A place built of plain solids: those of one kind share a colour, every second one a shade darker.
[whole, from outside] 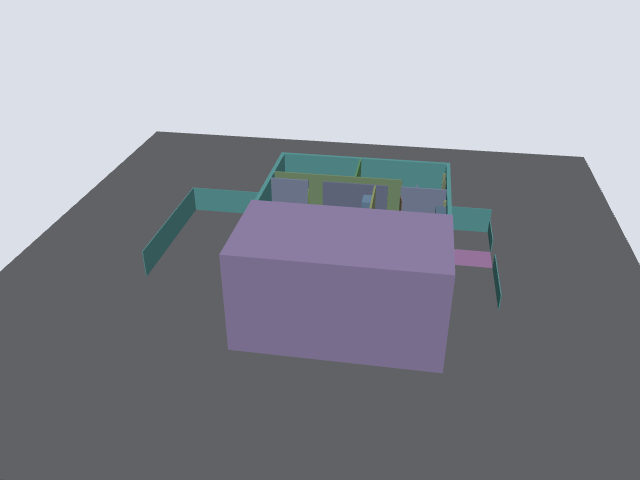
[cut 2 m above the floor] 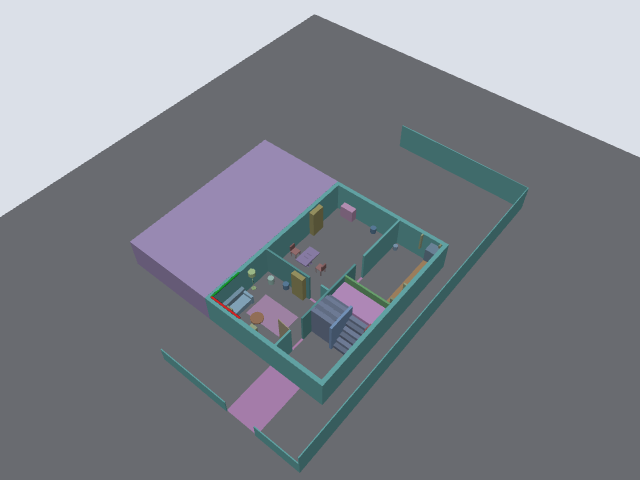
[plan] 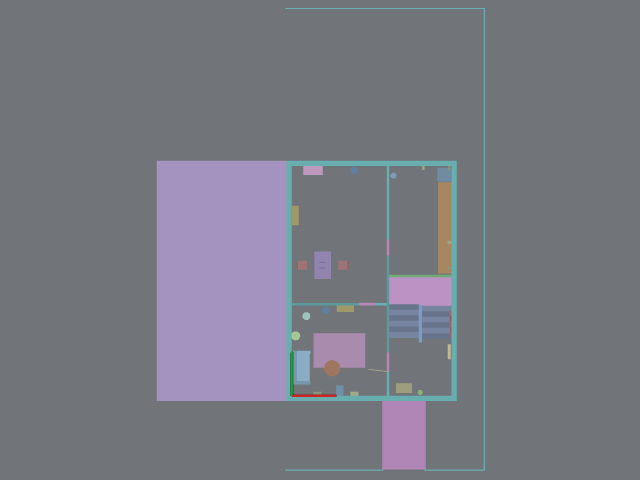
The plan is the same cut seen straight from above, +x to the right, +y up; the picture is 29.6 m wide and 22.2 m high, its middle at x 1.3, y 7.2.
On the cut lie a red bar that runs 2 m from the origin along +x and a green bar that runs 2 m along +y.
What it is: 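A semi-detached two-storey house, 7.4 m wide inside and 10.6 m deep; a hall 2.88 m wide with a dog-leg stair of 14 risers of 215 mm on goings of 256 mm; a front room and a back room; upstairs three bedrooms and a bathroom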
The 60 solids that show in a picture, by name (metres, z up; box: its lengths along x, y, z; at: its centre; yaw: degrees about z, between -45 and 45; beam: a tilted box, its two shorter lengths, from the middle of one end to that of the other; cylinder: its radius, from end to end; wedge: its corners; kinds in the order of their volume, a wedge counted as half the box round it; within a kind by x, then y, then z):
{
 "neighbour_house_1": {"box": [6.0, 11.12, 5.9], "at": [-3.25, 5.31, 2.9]},
 "wall_1": {"box": [0.25, 11.12, 5.6], "at": [-0.12, 5.31, 2.75]},
 "wall_2": {"box": [3.1, 0.12, 2.92], "at": [1.55, 4.23, 1.41]},
 "wall_3": {"box": [4.55, 0.06, 1.05], "at": [1.96, -3.44, 0.47]},
 "wall_4": {"box": [7.88, 0.25, 5.6], "at": [3.69, -0.12, 2.75]},
 "wall_5": {"box": [7.88, 0.25, 5.6], "at": [3.69, 10.75, 2.75]},
 "wall_6": {"box": [0.5, 0.12, 2.92], "at": [4.13, 4.23, 1.41]},
 "wall_7": {"box": [9.25, 0.06, 1.85], "at": [4.31, 17.91, 0.88]},
 "wall_8": {"box": [0.12, 1.12, 2.92], "at": [4.44, 0.56, 1.41]},
 "wall_9": {"box": [0.12, 4.48, 2.92], "at": [4.44, 4.24, 1.41]},
 "wall_10": {"box": [0.12, 3.4, 2.92], "at": [4.44, 8.92, 1.41]},
 "wall_11": {"box": [0.25, 11.12, 5.6], "at": [7.51, 5.31, 2.75]},
 "wall_12": {"box": [2.81, 0.06, 1.05], "at": [7.53, -3.44, 0.47]},
 "wall_13": {"box": [0.06, 21.41, 1.85], "at": [8.91, 7.23, 0.88]},
 "tread_1": {"box": [1.36, 0.29, 2.81], "at": [5.18, 2.81, 1.39]},
 "tread_2": {"box": [1.36, 0.29, 2.6], "at": [5.18, 3.06, 1.28]},
 "tread_3": {"box": [1.36, 0.29, 2.38], "at": [5.18, 3.32, 1.17]},
 "tread_4": {"box": [1.36, 0.29, 2.17], "at": [5.18, 3.57, 1.06]},
 "tread_5": {"box": [1.36, 0.29, 1.95], "at": [5.18, 3.83, 0.96]},
 "tread_6": {"box": [1.36, 0.29, 1.74], "at": [5.18, 4.08, 0.85]},
 "tread_7": {"box": [1.36, 0.29, 0.23], "at": [6.7, 2.77, 0.1]},
 "tread_8": {"box": [1.36, 0.29, 0.45], "at": [6.7, 3.03, 0.2]},
 "tread_9": {"box": [1.36, 0.29, 0.66], "at": [6.7, 3.28, 0.31]},
 "tread_10": {"box": [1.36, 0.29, 0.88], "at": [6.7, 3.54, 0.42]},
 "tread_11": {"box": [1.36, 0.29, 1.09], "at": [6.7, 3.79, 0.53]},
 "tread_12": {"box": [1.36, 0.29, 1.31], "at": [6.7, 4.05, 0.63]},
 "half_landing_1": {"box": [2.88, 1.32, 1.52], "at": [5.94, 4.82, 0.74]},
 "wardrobe_bed_1": {"box": [1.58, 0.6, 2.05], "at": [1.55, 0.3, 3.98]},
 "wardrobe_bed_2": {"box": [1.03, 0.6, 2.05], "at": [2.65, 4.59, 3.98]},
 "ground_1": {"box": [2.01, 3.16, 0.5], "at": [5.18, -1.83, -0.25]},
 "corridor_wall_1": {"box": [0.12, 2.69, 2.68], "at": [3.47, 1.34, 4.21]},
 "corridor_wall_2": {"box": [0.12, 3.94, 2.68], "at": [3.47, 5.43, 4.21]},
 "corridor_wall_3": {"box": [0.12, 2.33, 2.68], "at": [3.47, 9.46, 4.21]},
 "landing_wall_1": {"box": [0.12, 7.96, 2.68], "at": [4.44, 6.64, 4.21]},
 "landing_end_wall_1": {"box": [2.88, 0.12, 5.6], "at": [5.94, 5.54, 2.75]},
 "bedrooms_wall_1": {"box": [3.41, 0.12, 2.68], "at": [1.7, 4.23, 4.21]},
 "stair_spine_1": {"box": [0.15, 1.73, 4.06], "at": [5.94, 3.33, 1.98]},
 "shelf_1": {"box": [0.32, 0.9, 1.91], "at": [0.16, 8.33, 0.91]},
 "shelf_2": {"box": [0.8, 0.3, 1.89], "at": [2.47, 4.02, 0.9]},
 "fridge_freezer_1": {"box": [0.65, 0.65, 1.85], "at": [7.05, 10.22, 0.88]},
 "sofa_1": {"box": [0.24, 1.56, 0.83], "at": [0.12, 1.3, 0.36]},
 "sofa_2": {"box": [0.86, 0.16, 0.65], "at": [0.43, 2.0, 0.28]},
 "sofa_3": {"box": [0.65, 1.24, 0.37], "at": [0.51, 1.3, 0.24]},
 "dresser_1": {"box": [0.9, 0.42, 0.92], "at": [0.97, 10.41, 0.41]},
 "laid_rug_front_room_1": {"box": [2.4, 1.6, 0.06], "at": [2.19, 2.09, -0.02]},
 "worktop_1": {"box": [0.62, 4.23, 0.04], "at": [7.07, 7.76, 0.88]},
 "plant_pot_1": {"cylinder": 0.18, "from": [1.57, 3.95, 0.0], "to": [1.57, 3.95, 0.38]},
 "plant_pot_2": {"cylinder": 0.18, "from": [2.89, 10.42, 0.0], "to": [2.89, 10.42, 0.38]},
 "meeting_table_1": {"box": [0.77, 1.27, 0.07], "at": [1.42, 6.03, 0.7]},
 "door_leaf_front_room_1": {"box": [0.85, 0.04, 2.05], "at": [3.96, 1.17, 0.97], "yaw": -6.8},
 "box_cardboard_1": {"box": [0.35, 0.54, 0.34], "at": [2.22, 0.2, 0.12]},
 "radiator_1": {"box": [0.14, 0.7, 0.6], "at": [7.28, 2.04, 0.42]},
 "slotfit_front_seat_1": {"cylinder": 0.18, "from": [0.67, 3.68, -0.05], "to": [0.67, 3.68, 0.44]},
 "floor_lamp_1": {"cylinder": 0.21, "from": [0.17, 2.77, 1.25], "to": [0.17, 2.77, 1.55]},
 "coffee_table_1": {"cylinder": 0.38, "from": [1.86, 1.27, 0.33], "to": [1.86, 1.27, 0.4]},
 "curtains_curtains_1": {"box": [0.1, 0.19, 1.42], "at": [6.08, 10.53, 1.55]},
 "laid_doormat_1": {"box": [0.75, 0.45, 0.06], "at": [5.18, 0.35, -0.02]},
 "side_chair_1": {"box": [0.42, 0.42, 0.04], "at": [0.49, 6.03, 0.43]},
 "side_chair_2": {"box": [0.42, 0.42, 0.04], "at": [2.36, 6.03, 0.43]},
 "threshold_1": {"box": [0.79, 0.13, 0.07], "at": [3.49, 4.23, -0.01]}
}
